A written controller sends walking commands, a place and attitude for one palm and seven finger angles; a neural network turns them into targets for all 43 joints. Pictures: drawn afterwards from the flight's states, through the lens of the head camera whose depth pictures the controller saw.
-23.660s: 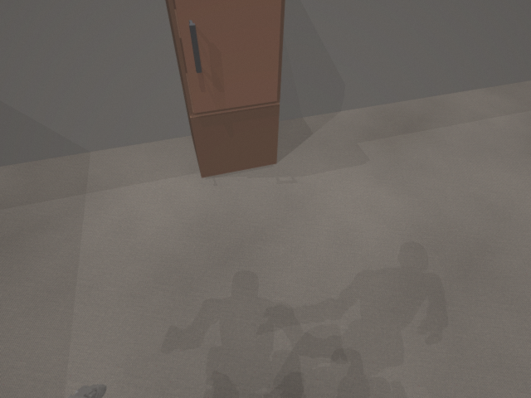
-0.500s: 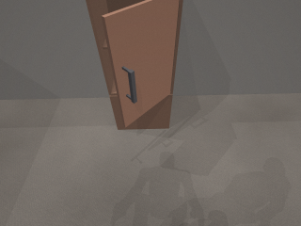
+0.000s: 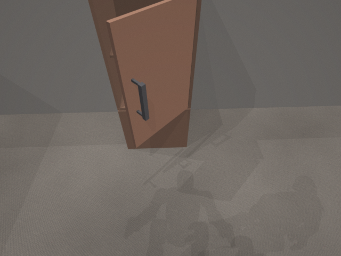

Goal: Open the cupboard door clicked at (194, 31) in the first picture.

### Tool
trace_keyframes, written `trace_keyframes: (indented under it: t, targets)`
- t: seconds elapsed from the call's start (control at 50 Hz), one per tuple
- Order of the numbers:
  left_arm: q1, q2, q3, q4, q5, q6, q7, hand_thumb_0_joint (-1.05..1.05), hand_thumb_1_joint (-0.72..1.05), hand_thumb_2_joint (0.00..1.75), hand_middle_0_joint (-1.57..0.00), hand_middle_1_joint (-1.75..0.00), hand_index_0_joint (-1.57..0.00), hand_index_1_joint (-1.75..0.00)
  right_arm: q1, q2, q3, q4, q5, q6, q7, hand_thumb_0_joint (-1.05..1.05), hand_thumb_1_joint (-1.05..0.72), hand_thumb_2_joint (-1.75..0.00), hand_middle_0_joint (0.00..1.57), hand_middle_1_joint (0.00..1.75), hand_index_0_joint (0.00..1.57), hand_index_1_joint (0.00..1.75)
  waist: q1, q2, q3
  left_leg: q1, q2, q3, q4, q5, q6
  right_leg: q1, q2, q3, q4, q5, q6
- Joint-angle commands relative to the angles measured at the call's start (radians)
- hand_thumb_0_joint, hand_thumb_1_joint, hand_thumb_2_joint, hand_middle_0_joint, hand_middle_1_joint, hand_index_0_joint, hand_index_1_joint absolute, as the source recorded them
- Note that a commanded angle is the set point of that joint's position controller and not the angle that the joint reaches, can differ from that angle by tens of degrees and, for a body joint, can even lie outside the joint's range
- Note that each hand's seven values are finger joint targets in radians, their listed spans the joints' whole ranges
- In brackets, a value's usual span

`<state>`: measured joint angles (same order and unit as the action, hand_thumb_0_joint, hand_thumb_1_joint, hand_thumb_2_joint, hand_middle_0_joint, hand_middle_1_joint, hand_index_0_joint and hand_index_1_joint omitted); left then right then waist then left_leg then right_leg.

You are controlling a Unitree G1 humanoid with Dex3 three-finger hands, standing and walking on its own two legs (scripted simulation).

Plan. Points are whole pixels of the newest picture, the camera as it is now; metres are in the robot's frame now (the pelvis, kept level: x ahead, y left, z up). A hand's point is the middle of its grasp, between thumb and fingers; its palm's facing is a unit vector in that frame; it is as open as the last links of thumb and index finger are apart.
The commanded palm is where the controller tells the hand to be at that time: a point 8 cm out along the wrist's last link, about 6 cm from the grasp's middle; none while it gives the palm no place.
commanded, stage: look to check the result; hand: left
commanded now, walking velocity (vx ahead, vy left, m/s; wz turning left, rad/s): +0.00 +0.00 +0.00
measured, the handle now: (140, 100) +0.66 +0.15 -0.06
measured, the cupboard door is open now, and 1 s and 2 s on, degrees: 44 44 44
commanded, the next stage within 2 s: walk to a spot facing it in 0.46 s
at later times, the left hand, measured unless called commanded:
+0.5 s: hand out of the picture +0.07 +0.22 -0.16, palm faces -0.01 -0.95 -0.32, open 7.4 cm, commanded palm none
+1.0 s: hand out of the picture +0.08 +0.18 -0.18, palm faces -0.14 -0.96 -0.26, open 7.4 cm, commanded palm none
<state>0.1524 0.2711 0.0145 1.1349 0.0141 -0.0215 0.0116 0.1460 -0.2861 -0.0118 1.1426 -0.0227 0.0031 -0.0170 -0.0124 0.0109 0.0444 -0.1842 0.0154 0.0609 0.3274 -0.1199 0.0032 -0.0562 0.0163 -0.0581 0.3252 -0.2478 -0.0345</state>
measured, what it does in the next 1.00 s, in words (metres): stands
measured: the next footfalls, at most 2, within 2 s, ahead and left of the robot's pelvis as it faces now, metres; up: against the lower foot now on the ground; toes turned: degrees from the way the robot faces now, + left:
left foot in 1.46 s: +0.09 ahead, +0.11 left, +0.00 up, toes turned -28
right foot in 1.74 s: -0.03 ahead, -0.16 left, +0.00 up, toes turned -37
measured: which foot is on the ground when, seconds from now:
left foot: down 0.00-1.00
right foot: down 0.00-1.00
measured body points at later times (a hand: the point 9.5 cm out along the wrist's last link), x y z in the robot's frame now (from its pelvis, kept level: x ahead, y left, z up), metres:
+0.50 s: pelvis +0.02 -0.01 +0.00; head +0.03 -0.02 +0.45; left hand +0.07 +0.27 -0.14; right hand +0.08 -0.28 -0.15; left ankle +0.04 +0.12 -0.75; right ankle -0.04 -0.09 -0.75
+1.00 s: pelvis +0.00 -0.02 -0.02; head +0.04 -0.04 +0.43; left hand +0.08 +0.23 -0.16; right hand +0.00 -0.27 -0.18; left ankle +0.04 +0.12 -0.75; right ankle -0.05 -0.09 -0.73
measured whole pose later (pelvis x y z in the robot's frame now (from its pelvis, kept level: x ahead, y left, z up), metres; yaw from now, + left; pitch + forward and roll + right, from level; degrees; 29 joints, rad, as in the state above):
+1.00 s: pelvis +0.00 -0.02 -0.02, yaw -11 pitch +0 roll +2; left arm 0.20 0.21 0.07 1.01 0.02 0.07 -0.01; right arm 0.20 -0.21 -0.05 1.02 -0.04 0.03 -0.04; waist 0.01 0.01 0.11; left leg -0.26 0.11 0.22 0.55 -0.27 -0.02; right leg -0.31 0.02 -0.01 0.79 -0.50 -0.03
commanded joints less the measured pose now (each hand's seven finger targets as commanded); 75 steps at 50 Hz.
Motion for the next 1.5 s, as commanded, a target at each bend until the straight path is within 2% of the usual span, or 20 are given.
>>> trace_keyframes:
  t: [0.0,0.56,0.64,0.74,0.84,0.9,0.94,0.98,1.0,1.02,1.04,1.08,1.14,1.3,1.38,1.4,1.42,1.44,1.46,1.48]
  targets:
    - [0.001,0.188,0.031,-0.042,-0.004,-0.014,0.011,0.0,0.9,0.9,-0.2,-0.3,-0.2,-0.3,-0.021,-0.165,-0.025,-0.052,0.005,-0.022,-0.007,0.0,-0.9,-0.9,0.2,0.3,0.2,0.3,0.003,0.008,-0.062,0.111,0.116,-0.119,-0.018,0.145,0.024,-0.071,-0.15,0.12,-0.079,0.208,-0.018]
    - [0.003,0.199,0.031,-0.044,-0.005,-0.015,0.017,0.0,0.9,0.9,-0.2,-0.3,-0.2,-0.3,-0.032,-0.169,-0.024,-0.056,0.007,-0.018,-0.01,0.0,-0.9,-0.9,0.2,0.3,0.2,0.3,0.004,-0.01,-0.051,0.136,0.119,-0.104,-0.011,0.187,0.02,-0.044,-0.155,0.112,-0.087,0.313,-0.007]
    - [0.047,0.118,0.027,-0.048,-0.005,0.013,0.023,0.0,0.9,0.9,-0.2,-0.3,-0.2,-0.3,0.035,-0.072,-0.016,-0.052,0.005,-0.002,-0.017,0.0,-0.9,-0.9,0.2,0.3,0.2,0.3,-0.003,-0.02,-0.062,0.136,0.131,-0.044,0.058,0.198,0.001,-0.072,-0.15,0.138,-0.026,0.407,-0.003]
    - [0.076,0.139,0.059,-0.107,0.002,0.044,0.017,0.0,0.9,0.9,-0.2,-0.3,-0.2,-0.3,0.061,-0.089,-0.047,-0.11,0.005,0.02,-0.031,0.0,-0.9,-0.9,0.2,0.3,0.2,0.3,0.0,-0.032,-0.043,0.073,0.141,0.009,0.156,0.132,-0.001,-0.118,-0.138,0.195,0.078,0.462,-0.025]
    - [0.067,0.101,0.071,-0.17,0.005,0.059,0.002,0.0,0.9,0.9,-0.2,-0.3,-0.2,-0.3,0.09,-0.11,-0.072,-0.153,-0.001,0.02,-0.038,0.0,-0.9,-0.9,0.2,0.3,0.2,0.3,-0.008,0.1,-0.025,0.098,0.249,-0.068,0.1,0.078,0.056,-0.291,-0.048,0.169,0.247,0.215,-0.01]
    - [0.035,0.051,0.075,-0.211,0.006,0.072,-0.014,0.0,0.9,0.9,-0.2,-0.3,-0.2,-0.3,0.117,-0.134,-0.082,-0.166,-0.012,0.005,-0.035,0.0,-0.9,-0.9,0.2,0.3,0.2,0.3,-0.008,0.22,-0.034,0.05,0.428,-0.18,-0.041,0.092,0.181,-0.36,-0.018,0.072,0.587,-0.33,0.014]
    - [0.066,0.031,0.079,-0.215,0.007,0.069,-0.022,0.0,0.9,0.9,-0.2,-0.3,-0.2,-0.3,0.065,-0.131,-0.083,-0.188,-0.015,-0.002,-0.035,0.0,-0.9,-0.9,0.2,0.3,0.2,0.3,0.028,0.167,-0.066,0.007,0.42,-0.114,0.015,0.14,0.162,-0.295,-0.058,0.077,0.534,-0.305,0.009]
    - [0.178,0.038,0.09,-0.186,0.01,0.066,-0.025,0.0,0.9,0.9,-0.2,-0.3,-0.2,-0.3,0.0,-0.128,-0.084,-0.209,-0.008,0.005,-0.032,0.0,-0.9,-0.9,0.2,0.3,0.2,0.3,0.087,0.076,-0.076,-0.113,0.328,0.017,0.169,0.044,0.08,-0.121,-0.046,0.034,0.304,-0.096,0.014]
    - [0.225,0.106,0.105,-0.175,0.02,0.059,-0.018,0.0,0.9,0.9,-0.2,-0.3,-0.2,-0.3,-0.029,-0.088,-0.083,-0.23,0.004,0.017,-0.028,0.0,-0.9,-0.9,0.2,0.3,0.2,0.3,0.111,-0.151,-0.036,-0.236,0.187,0.099,0.384,-0.189,0.001,-0.086,-0.138,0.226,0.066,0.054,-0.02]
    - [0.219,0.21,0.122,-0.189,0.027,0.049,-0.003,0.0,0.9,0.9,-0.2,-0.3,-0.2,-0.3,-0.043,-0.018,-0.072,-0.273,0.009,0.022,-0.016,0.0,-0.9,-0.9,0.2,0.3,0.2,0.3,0.112,-0.403,-0.001,-0.404,0.03,0.111,0.664,-0.5,-0.058,-0.098,-0.368,0.571,-0.083,0.219,-0.123]
    - [0.207,0.227,0.119,-0.204,0.011,0.051,0.001,0.0,0.9,0.9,-0.2,-0.3,-0.2,-0.3,-0.035,-0.043,-0.077,-0.27,0.01,0.032,-0.01,0.0,-0.9,-0.9,0.2,0.3,0.2,0.3,0.109,-0.239,-0.009,-0.388,0.043,-0.027,0.789,-0.503,-0.049,-0.154,-0.386,0.591,-0.084,0.088,-0.206]
    - [0.098,0.147,0.109,-0.226,0.012,0.046,0.013,0.0,0.9,0.9,-0.2,-0.3,-0.2,-0.3,-0.052,-0.035,-0.083,-0.256,0.007,0.032,-0.016,0.0,-0.9,-0.9,0.2,0.3,0.2,0.3,0.044,-0.182,0.03,-0.448,0.065,-0.095,0.872,-0.353,-0.052,-0.157,-0.286,0.516,-0.013,0.208,-0.182]
    - [0.111,0.114,0.103,-0.229,0.008,0.033,0.02,0.0,0.9,0.9,-0.2,-0.3,-0.2,-0.3,-0.022,-0.006,-0.075,-0.245,0.01,0.029,-0.018,0.0,-0.9,-0.9,0.2,0.3,0.2,0.3,0.034,-0.123,-0.082,-0.388,0.05,-0.083,0.794,-0.292,-0.067,-0.048,-0.229,0.428,0.053,0.438,-0.158]
    - [0.138,0.141,0.118,-0.233,0.016,0.043,0.009,0.0,0.9,0.9,-0.2,-0.3,-0.2,-0.3,-0.072,0.006,-0.071,-0.296,0.022,0.019,-0.023,0.0,-0.9,-0.9,0.2,0.3,0.2,0.3,0.055,-0.145,-0.072,-0.284,0.002,-0.079,0.515,-0.321,-0.056,-0.054,-0.196,0.514,0.05,0.417,-0.167]
    - [0.069,0.138,0.118,-0.254,0.008,0.05,0.006,0.0,0.9,0.9,-0.2,-0.3,-0.2,-0.3,0.035,-0.008,-0.069,-0.281,0.029,0.002,-0.033,0.0,-0.9,-0.9,0.2,0.3,0.2,0.3,-0.004,-0.141,-0.114,-0.043,-0.007,-0.088,0.186,-0.183,-0.042,-0.169,-0.141,0.512,0.128,0.423,-0.098]
    - [0.048,0.112,0.111,-0.266,0.001,0.051,0.003,0.0,0.9,0.9,-0.2,-0.3,-0.2,-0.3,0.081,-0.04,-0.074,-0.268,0.025,-0.007,-0.039,0.0,-0.9,-0.9,0.2,0.3,0.2,0.3,-0.026,-0.076,-0.123,0.125,0.055,-0.124,0.057,-0.112,-0.023,-0.307,-0.08,0.451,0.18,0.3,-0.046]
    - [0.072,0.051,0.098,-0.287,-0.007,0.051,-0.007,0.0,0.9,0.9,-0.2,-0.3,-0.2,-0.3,0.09,-0.13,-0.09,-0.276,0.012,-0.016,-0.042,0.0,-0.9,-0.9,0.2,0.3,0.2,0.3,-0.02,0.197,-0.137,0.249,0.293,-0.376,-0.036,-0.062,0.053,-0.504,0.058,0.312,0.33,-0.054,0.019]
    - [0.04,0.056,0.094,-0.316,-0.002,0.047,-0.019,0.0,0.9,0.9,-0.2,-0.3,-0.2,-0.3,0.114,-0.192,-0.096,-0.291,-0.003,-0.011,-0.046,0.0,-0.9,-0.9,0.2,0.3,0.2,0.3,-0.027,0.3,-0.093,0.167,0.498,-0.518,-0.074,0.07,0.18,-0.563,0.064,0.134,0.584,-0.381,0.068]
    - [0.031,0.077,0.104,-0.345,0.012,0.04,-0.031,0.0,0.9,0.9,-0.2,-0.3,-0.2,-0.3,0.083,-0.201,-0.093,-0.321,-0.011,-0.008,-0.048,0.0,-0.9,-0.9,0.2,0.3,0.2,0.3,-0.013,0.151,-0.053,0.004,0.518,-0.488,-0.048,0.081,0.235,-0.53,0.006,0.127,0.748,-0.362,0.082]
    - [0.005,0.073,0.109,-0.309,0.026,0.049,-0.032,0.0,0.9,0.9,-0.2,-0.3,-0.2,-0.3,0.089,-0.149,-0.079,-0.299,-0.021,-0.02,-0.044,0.0,-0.9,-0.9,0.2,0.3,0.2,0.3,-0.002,0.189,-0.052,0.026,0.396,-0.411,-0.015,0.29,0.186,-0.55,0.026,0.133,0.833,-0.3,0.086]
